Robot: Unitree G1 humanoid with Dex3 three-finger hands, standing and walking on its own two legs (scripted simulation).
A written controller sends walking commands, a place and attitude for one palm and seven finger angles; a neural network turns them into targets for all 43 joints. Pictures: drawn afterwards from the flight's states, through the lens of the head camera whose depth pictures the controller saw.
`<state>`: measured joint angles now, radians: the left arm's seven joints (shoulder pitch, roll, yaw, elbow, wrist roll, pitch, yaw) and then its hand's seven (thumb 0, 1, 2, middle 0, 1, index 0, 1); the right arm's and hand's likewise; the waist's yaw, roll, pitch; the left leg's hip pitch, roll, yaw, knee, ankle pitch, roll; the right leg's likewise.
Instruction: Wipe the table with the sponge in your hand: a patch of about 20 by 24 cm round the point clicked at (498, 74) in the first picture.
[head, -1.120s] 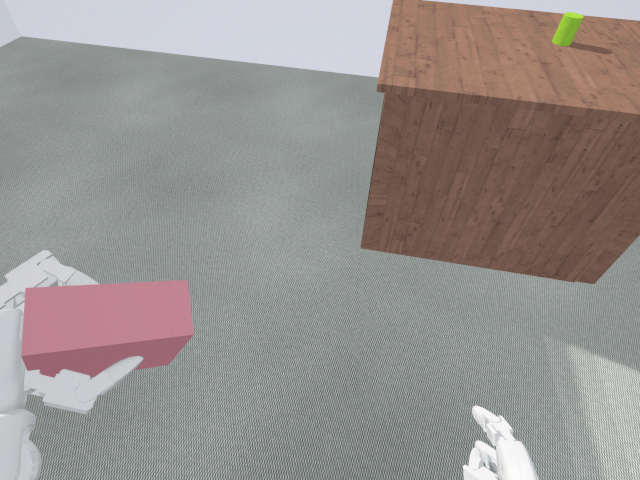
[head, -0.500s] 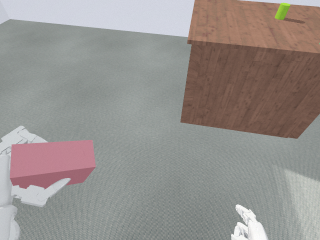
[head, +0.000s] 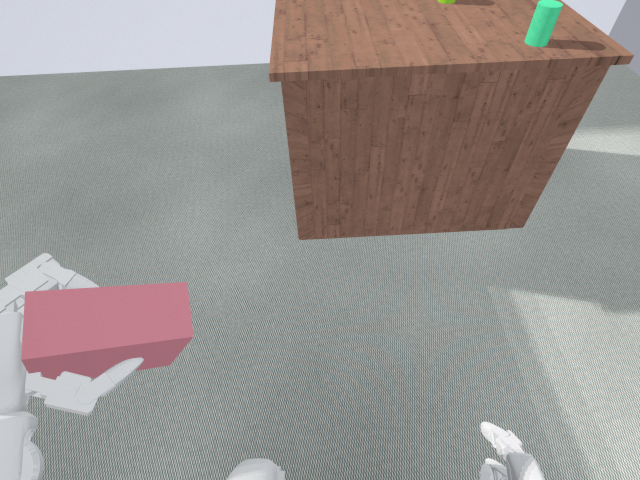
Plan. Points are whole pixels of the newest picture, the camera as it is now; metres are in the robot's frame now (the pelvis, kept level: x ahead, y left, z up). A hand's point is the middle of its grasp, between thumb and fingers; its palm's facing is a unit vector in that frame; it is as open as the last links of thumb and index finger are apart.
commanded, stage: walk to a spot facing it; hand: left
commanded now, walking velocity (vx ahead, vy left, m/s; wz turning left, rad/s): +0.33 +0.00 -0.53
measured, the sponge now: (134, 332) +0.23 +0.20 +0.14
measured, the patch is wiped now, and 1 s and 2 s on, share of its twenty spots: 0.00 0.00 0.00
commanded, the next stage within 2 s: turn to face it in 1.02 s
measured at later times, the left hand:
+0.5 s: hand (179, 182) +0.40 +0.19 +0.18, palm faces +0.16 -0.91 -0.37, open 9.4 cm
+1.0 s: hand (323, 101) +0.54 +0.03 +0.20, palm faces -0.04 -0.84 -0.55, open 9.4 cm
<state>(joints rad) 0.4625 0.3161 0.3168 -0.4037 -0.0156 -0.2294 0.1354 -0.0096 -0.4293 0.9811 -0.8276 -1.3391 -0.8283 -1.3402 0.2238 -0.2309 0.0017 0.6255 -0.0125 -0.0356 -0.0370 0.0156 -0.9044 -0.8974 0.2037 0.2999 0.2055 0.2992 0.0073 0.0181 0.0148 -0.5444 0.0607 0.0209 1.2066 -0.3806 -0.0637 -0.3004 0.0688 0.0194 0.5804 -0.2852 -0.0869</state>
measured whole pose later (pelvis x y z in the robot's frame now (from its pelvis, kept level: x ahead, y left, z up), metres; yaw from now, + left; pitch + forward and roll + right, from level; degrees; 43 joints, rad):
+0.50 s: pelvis +0.12 +0.02 +0.01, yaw -17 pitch +0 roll -1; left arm 0.41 0.36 0.34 -0.47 0.00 -0.22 0.14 -0.01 -0.43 0.99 -0.83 -1.34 -0.83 -1.34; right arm 0.22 -0.13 0.04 0.57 -0.01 -0.08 -0.03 0.01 -0.90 -0.90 0.20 0.30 0.21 0.30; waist 0.02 -0.01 0.00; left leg -0.17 0.13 0.23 0.52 -0.34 -0.01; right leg -0.58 -0.05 -0.08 1.16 -0.37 0.02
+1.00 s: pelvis +0.25 -0.08 +0.00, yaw -26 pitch -1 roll +0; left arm 0.56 0.46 0.46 -0.63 -0.03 -0.26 0.14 -0.01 -0.43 0.99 -0.83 -1.34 -0.83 -1.34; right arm 0.16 -0.25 -0.04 0.59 0.00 -0.01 -0.04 0.01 -0.91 -0.90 0.20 0.30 0.20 0.30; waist -0.05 0.01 0.07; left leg -0.61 0.16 0.07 1.00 -0.32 -0.03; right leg -0.26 0.00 -0.13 0.57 -0.30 -0.06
